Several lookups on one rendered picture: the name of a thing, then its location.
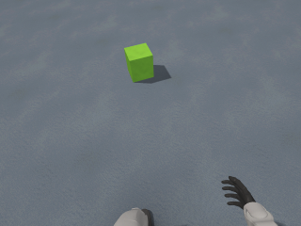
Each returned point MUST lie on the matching carton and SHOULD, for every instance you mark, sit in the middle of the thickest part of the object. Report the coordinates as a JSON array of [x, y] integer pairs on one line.
[[139, 61]]

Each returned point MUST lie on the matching robot left foot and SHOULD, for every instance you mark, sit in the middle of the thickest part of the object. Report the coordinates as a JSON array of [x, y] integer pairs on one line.
[[147, 212]]

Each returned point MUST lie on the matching robot left thigh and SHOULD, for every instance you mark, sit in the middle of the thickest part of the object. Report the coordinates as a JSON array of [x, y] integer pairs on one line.
[[132, 218]]

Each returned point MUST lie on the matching robot right forearm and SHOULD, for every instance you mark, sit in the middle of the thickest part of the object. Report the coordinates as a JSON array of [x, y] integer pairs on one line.
[[256, 215]]

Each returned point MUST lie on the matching robot right hand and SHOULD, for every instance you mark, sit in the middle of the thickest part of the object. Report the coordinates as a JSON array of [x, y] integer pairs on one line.
[[243, 195]]

